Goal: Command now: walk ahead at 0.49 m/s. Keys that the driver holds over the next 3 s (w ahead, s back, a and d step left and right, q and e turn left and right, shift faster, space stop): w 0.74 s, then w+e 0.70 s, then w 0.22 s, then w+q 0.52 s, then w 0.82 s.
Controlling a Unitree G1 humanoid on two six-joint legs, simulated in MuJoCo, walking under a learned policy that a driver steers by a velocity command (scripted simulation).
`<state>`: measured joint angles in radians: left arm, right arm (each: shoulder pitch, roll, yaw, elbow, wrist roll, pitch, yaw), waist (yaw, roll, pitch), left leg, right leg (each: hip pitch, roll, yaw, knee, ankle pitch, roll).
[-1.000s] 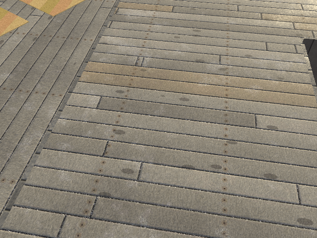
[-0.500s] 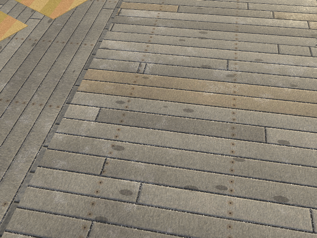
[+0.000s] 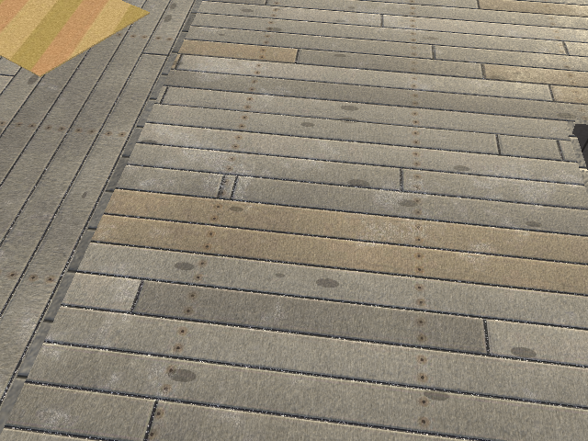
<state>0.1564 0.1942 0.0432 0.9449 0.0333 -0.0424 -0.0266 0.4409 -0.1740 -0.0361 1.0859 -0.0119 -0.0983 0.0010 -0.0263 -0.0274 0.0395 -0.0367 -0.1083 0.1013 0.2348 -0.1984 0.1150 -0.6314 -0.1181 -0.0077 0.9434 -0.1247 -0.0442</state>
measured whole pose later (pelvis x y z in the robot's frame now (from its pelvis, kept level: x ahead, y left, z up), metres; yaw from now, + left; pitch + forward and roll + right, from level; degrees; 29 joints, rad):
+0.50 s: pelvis +0.29 -0.05 +0.00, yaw +1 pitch +0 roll +0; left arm 0.38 0.19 0.05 1.05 0.01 -0.10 0.00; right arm 0.21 -0.21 -0.05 0.96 -0.04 -0.05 0.02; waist 0.01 0.03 0.04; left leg -0.57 0.09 0.00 1.05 -0.21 0.06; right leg -0.11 0.08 -0.10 0.28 -0.18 -0.11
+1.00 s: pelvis +0.56 +0.00 +0.00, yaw -5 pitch +0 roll +0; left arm 0.30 0.21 0.06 0.99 0.03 -0.04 -0.01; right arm 0.27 -0.20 -0.06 0.98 -0.02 -0.10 0.00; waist 0.01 -0.03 0.05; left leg -0.18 -0.04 0.18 0.36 -0.18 0.09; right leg -0.49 -0.06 0.01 1.14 -0.26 -0.09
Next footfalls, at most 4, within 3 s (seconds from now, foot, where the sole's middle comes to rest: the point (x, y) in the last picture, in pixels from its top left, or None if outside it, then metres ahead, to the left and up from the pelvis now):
0.24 right None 0.32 -0.11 -0.78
0.80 left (268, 388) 0.62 0.07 -0.78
1.36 right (343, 298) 0.87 -0.13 -0.78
1.92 left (333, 200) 1.22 -0.13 -0.78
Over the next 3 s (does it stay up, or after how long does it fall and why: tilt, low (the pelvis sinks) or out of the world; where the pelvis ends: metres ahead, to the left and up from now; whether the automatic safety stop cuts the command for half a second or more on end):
stays up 1.61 -0.26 -0.01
